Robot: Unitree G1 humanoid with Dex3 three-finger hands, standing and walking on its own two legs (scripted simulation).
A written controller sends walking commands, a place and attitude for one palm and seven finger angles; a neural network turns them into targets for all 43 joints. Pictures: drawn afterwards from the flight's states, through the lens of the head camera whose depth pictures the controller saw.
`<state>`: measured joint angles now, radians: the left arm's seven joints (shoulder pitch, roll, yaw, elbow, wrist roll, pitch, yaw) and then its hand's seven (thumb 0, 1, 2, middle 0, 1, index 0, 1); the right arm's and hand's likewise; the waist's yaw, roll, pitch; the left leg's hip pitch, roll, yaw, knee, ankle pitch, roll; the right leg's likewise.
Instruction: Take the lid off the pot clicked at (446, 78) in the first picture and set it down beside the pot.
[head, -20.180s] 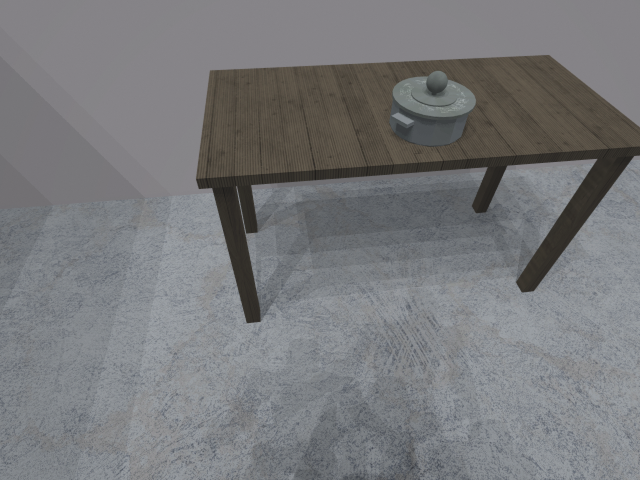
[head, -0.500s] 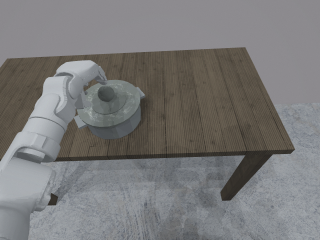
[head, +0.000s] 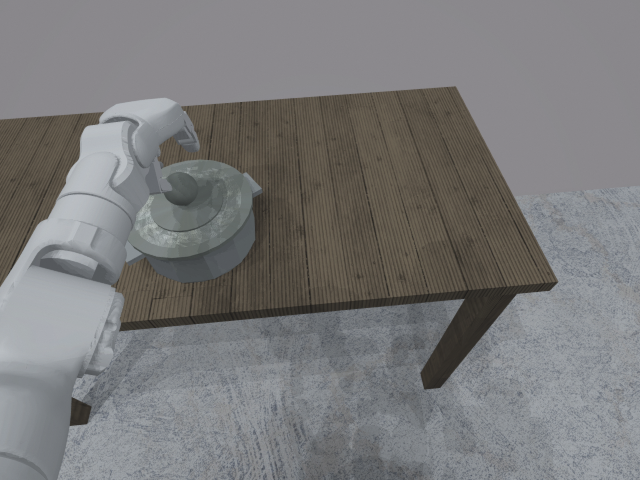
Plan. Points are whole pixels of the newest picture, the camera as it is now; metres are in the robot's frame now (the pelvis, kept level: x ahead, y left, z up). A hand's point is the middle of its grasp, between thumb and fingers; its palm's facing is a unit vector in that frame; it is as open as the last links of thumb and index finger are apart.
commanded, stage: move the open hand above the knob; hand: left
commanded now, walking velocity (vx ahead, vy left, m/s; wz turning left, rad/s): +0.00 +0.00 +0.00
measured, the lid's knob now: (180, 189) +0.53 +0.18 +0.04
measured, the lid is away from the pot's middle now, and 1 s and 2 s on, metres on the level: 0.00 0.00 0.00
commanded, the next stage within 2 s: lower the open fingers around the knob in 0.46 s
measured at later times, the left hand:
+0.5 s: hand (161, 160) +0.50 +0.17 +0.13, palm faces -0.35 -0.05 -0.94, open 10.3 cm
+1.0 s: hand (167, 176) +0.49 +0.17 +0.11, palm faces -0.36 -0.04 -0.93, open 10.3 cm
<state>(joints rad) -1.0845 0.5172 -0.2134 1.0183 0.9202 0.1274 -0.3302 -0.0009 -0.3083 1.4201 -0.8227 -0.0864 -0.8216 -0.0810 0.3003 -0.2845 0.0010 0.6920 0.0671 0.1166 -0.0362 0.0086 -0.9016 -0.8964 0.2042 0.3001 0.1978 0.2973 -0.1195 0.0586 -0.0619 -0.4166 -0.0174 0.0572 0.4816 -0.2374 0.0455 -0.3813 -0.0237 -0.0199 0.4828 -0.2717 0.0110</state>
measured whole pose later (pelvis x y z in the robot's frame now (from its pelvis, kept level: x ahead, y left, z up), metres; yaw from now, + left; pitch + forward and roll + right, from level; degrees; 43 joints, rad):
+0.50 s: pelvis +0.01 +0.00 +0.00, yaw -1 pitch +11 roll +0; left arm -1.09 0.52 -0.20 1.05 0.93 0.13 -0.31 0.00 -0.31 1.42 -0.82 -0.09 -0.82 -0.08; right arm 0.29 -0.28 0.00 0.69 0.07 0.12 -0.04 0.01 -0.90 -0.90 0.20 0.30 0.20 0.30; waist -0.12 0.06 -0.08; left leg -0.42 -0.01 0.07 0.48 -0.25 0.04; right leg -0.39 -0.02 -0.01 0.48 -0.28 0.01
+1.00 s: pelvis +0.00 +0.00 +0.00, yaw -1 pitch +11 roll +0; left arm -1.07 0.50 -0.22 1.09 0.94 0.11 -0.26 0.00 -0.31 1.42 -0.82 -0.09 -0.82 -0.08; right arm 0.30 -0.28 0.00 0.70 0.07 0.13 -0.04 0.01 -0.90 -0.90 0.20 0.30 0.20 0.30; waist -0.12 0.05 -0.08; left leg -0.45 -0.01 0.07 0.50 -0.25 0.04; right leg -0.42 -0.01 -0.01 0.49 -0.28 0.01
